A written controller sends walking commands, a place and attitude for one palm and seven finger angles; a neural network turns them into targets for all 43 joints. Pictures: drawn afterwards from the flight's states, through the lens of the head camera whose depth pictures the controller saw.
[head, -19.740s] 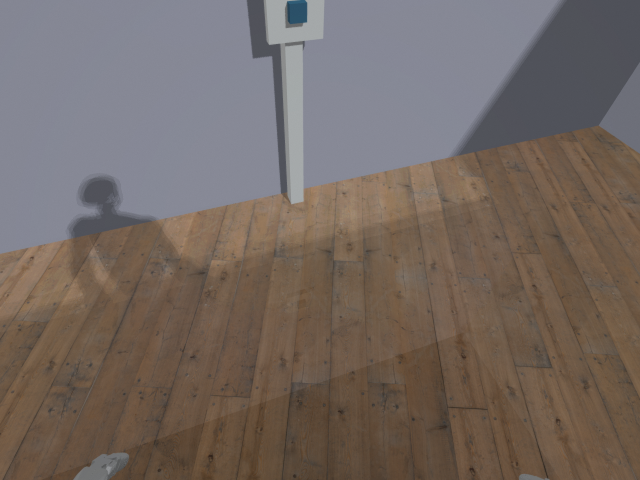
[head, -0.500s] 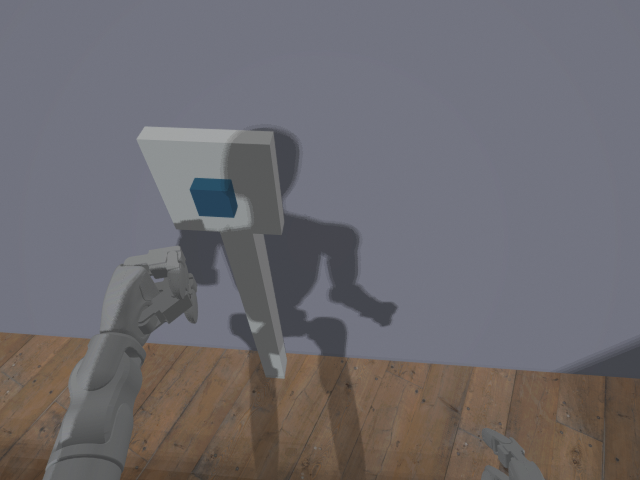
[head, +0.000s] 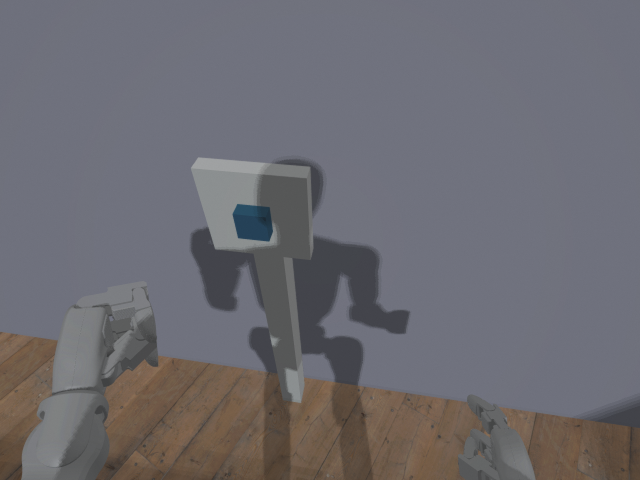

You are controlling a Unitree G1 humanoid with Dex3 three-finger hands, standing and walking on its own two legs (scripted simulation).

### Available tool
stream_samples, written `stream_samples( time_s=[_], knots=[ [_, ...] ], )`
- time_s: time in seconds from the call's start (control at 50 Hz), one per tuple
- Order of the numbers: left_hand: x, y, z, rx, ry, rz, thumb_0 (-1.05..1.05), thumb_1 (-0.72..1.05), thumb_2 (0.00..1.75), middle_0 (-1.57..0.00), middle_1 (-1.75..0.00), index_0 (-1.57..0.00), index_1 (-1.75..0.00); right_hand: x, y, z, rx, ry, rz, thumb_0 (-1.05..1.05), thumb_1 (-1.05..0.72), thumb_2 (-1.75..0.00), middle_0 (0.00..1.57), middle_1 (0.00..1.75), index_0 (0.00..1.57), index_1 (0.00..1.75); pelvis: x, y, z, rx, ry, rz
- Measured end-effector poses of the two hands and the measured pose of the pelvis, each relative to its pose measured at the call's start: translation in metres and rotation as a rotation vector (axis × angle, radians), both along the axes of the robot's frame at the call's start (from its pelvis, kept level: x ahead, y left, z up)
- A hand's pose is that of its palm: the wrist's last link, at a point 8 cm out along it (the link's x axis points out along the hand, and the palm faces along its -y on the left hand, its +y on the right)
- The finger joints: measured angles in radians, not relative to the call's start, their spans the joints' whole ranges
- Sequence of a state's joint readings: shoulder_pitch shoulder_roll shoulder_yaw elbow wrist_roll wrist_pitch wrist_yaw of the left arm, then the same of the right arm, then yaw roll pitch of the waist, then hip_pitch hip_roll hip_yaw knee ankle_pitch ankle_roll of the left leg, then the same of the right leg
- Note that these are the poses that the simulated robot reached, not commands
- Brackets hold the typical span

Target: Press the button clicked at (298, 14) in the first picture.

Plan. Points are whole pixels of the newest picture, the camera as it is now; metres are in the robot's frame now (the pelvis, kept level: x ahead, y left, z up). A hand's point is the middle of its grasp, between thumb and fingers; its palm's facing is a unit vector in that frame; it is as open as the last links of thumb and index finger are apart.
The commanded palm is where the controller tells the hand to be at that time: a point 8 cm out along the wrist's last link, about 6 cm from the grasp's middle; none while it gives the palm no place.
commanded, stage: draw the hand back to the body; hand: left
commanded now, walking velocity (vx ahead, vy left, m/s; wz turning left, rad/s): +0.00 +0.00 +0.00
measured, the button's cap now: (254, 221) +0.48 +0.17 +0.05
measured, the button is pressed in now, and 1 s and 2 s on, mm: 0 0 0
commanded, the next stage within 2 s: step back with the hand held close in 0.64 s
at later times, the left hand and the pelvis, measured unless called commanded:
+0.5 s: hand (78, 345) +0.18 +0.24 +0.17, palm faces +0.43 -0.82 -0.39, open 3.1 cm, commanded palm +0.14 +0.28 +0.18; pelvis +0.01 +0.00 +0.01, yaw +0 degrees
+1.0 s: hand (94, 348) +0.19 +0.24 +0.15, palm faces +0.32 -0.83 -0.45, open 3.1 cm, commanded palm +0.13 +0.28 +0.18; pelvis -0.01 +0.00 +0.01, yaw -1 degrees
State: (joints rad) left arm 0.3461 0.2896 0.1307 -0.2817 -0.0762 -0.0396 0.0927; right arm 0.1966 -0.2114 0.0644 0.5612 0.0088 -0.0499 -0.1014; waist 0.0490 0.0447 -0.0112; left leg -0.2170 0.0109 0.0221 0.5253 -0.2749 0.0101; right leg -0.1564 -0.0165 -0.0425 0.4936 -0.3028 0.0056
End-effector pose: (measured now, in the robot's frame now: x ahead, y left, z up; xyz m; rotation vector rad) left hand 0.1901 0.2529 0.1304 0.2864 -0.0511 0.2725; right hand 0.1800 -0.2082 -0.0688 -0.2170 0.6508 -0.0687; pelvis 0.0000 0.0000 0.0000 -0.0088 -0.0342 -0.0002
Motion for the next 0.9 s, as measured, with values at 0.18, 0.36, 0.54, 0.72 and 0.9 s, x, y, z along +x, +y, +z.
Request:
stream_samples(
  time_s=[0.18, 0.36, 0.54, 0.72, 0.9],
  knots=[
    [-0.02, 0.014, 0.026, 0.074, -0.041, 0.074, 0.02, 0.89, 0.9, -1.3, -1.5, -1.3, -1.5, 0.004, 0.002, -0.002, 0.014, 0.011, 0.016, 0.02, -0.9, -0.9, 0.21, 0.3, 0.2, 0.3, 0.007, 0.001, 0.005, 0.003, -0.026, -0.004],
    [-0.04, 0.023, 0.047, 0.151, -0.078, 0.115, 0.02, 0.89, 0.9, -1.3, -1.5, -1.3, -1.5, 0.008, -0.005, 0.001, 0.004, -0.005, 0.006, 0.02, -0.9, -0.9, 0.21, 0.3, 0.2, 0.3, 0.01, 0.0, 0.006, 0.001, -0.035, -0.007],
    [-0.047, 0.024, 0.049, 0.154, -0.085, 0.147, 0.01, 0.89, 0.9, -1.3, -1.5, -1.31, -1.5, 0.012, -0.007, 0.001, 0.003, -0.009, 0.008, 0.02, -0.9, -0.9, 0.21, 0.3, 0.2, 0.3, 0.009, -0.003, 0.006, 0.002, -0.038, -0.004],
    [-0.043, 0.018, 0.047, 0.146, -0.083, 0.123, 0.02, 0.89, 0.9, -1.3, -1.5, -1.31, -1.5, 0.007, -0.011, 0.002, -0.007, -0.007, 0.0, 0.02, -0.9, -0.9, 0.21, 0.3, 0.2, 0.3, 0.01, -0.006, 0.006, 0.0, -0.039, -0.007],
    [-0.036, 0.027, 0.055, 0.213, -0.094, 0.105, 0.01, 0.89, 0.9, -1.3, -1.5, -1.31, -1.5, 0.001, -0.017, -0.001, -0.006, 0.043, -0.033, 0.02, -0.9, -0.9, 0.21, 0.3, 0.2, 0.3, 0.004, -0.002, 0.007, -0.012, 0.007, -0.003]
  ],
)
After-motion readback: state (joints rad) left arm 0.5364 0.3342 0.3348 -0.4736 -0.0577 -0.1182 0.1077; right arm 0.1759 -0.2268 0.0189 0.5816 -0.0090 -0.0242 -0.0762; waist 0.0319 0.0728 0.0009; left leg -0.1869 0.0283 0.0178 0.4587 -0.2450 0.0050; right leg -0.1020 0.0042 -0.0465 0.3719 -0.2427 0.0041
